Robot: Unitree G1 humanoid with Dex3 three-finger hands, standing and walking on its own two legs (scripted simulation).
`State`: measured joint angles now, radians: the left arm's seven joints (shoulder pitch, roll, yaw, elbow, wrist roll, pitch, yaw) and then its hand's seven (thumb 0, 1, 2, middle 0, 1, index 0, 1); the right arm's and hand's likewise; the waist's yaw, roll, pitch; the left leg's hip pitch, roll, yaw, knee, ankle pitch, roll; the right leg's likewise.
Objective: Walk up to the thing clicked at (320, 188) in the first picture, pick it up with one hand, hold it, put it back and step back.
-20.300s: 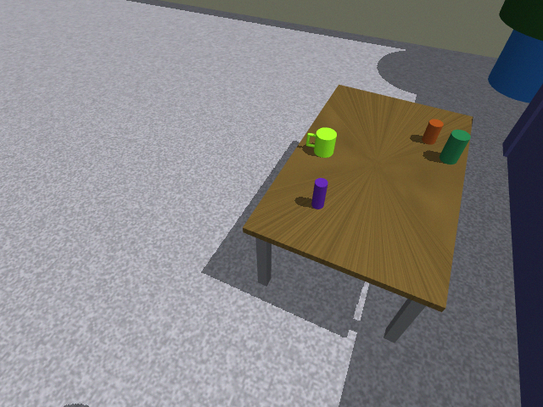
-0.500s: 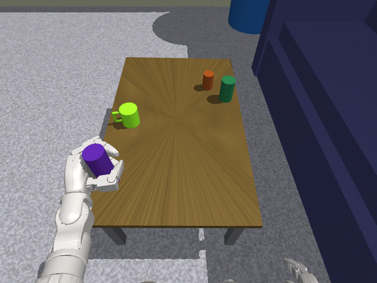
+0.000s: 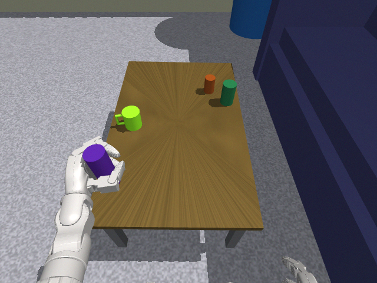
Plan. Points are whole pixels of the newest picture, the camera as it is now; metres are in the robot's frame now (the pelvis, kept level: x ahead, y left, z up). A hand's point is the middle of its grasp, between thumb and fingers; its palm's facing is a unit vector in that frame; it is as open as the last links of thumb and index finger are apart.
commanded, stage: hold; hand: left
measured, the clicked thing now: (103, 168) +0.34 +0.19 +0.06
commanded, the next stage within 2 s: crouch in 1.72 s
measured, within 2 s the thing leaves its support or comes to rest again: neither
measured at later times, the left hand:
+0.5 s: hand (109, 171) +0.33 +0.17 +0.06, palm faces +0.13 -0.99 -0.01, open 5.6 cm
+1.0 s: hand (109, 169) +0.34 +0.17 +0.06, palm faces +0.11 -0.99 -0.02, open 5.7 cm
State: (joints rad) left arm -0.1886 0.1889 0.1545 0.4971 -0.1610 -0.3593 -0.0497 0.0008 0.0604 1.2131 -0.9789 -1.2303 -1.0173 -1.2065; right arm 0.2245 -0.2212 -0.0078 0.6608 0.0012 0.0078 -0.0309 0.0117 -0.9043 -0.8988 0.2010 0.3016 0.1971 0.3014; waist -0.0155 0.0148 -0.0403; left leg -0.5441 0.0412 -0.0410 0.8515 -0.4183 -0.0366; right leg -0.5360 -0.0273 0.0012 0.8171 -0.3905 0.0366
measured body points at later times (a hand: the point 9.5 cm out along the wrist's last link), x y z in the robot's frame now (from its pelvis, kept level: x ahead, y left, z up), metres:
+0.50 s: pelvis -0.01 +0.00 +0.00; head +0.03 +0.00 +0.45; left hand +0.32 +0.23 +0.06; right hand +0.13 -0.25 -0.11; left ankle +0.01 +0.14 -0.70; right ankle +0.01 -0.14 -0.70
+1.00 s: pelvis +0.00 +0.00 +0.00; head +0.03 +0.00 +0.45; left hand +0.33 +0.23 +0.06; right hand +0.12 -0.25 -0.11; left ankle +0.01 +0.14 -0.70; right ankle +0.01 -0.14 -0.70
